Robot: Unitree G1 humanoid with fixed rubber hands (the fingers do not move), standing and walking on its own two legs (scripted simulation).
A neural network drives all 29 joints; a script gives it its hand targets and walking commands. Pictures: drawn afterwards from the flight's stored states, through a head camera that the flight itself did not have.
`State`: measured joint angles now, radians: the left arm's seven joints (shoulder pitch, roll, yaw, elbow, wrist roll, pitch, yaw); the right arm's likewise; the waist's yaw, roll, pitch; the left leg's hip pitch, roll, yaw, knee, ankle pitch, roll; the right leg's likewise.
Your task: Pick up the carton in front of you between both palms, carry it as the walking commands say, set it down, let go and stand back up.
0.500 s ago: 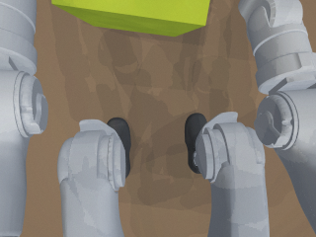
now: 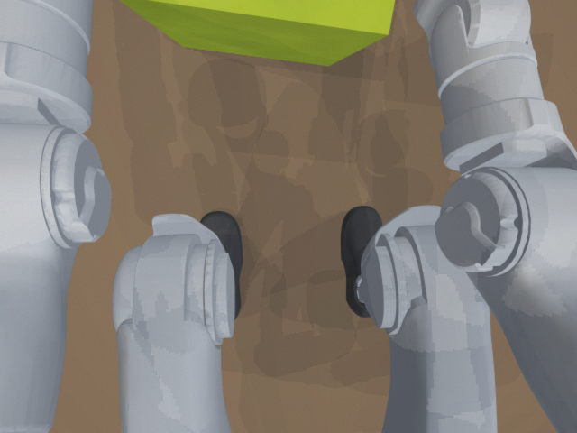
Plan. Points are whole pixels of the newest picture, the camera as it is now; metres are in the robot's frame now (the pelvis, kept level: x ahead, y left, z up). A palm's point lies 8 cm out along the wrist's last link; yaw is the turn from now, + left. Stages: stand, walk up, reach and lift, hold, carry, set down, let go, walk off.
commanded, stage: reach and lift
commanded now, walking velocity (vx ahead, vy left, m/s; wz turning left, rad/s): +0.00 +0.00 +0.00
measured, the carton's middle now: out of the picture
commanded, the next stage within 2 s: none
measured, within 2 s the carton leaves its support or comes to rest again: leaves its support in 0.18 s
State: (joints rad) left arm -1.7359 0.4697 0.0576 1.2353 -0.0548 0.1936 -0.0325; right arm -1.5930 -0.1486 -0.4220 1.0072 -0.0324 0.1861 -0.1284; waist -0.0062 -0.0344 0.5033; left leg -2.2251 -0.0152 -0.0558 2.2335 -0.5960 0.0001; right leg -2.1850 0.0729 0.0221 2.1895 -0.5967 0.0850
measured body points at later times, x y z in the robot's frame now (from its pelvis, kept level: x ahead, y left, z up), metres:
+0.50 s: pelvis +0.00 -0.01 +0.06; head +0.30 +0.04 +0.39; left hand +0.54 +0.20 -0.03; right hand +0.54 -0.10 -0.03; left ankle +0.11 +0.12 -0.34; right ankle +0.12 -0.14 -0.34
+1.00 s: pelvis +0.01 -0.01 +0.17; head +0.26 +0.03 +0.54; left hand +0.50 +0.19 +0.11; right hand +0.51 -0.11 +0.11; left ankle +0.10 +0.12 -0.34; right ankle +0.12 -0.14 -0.34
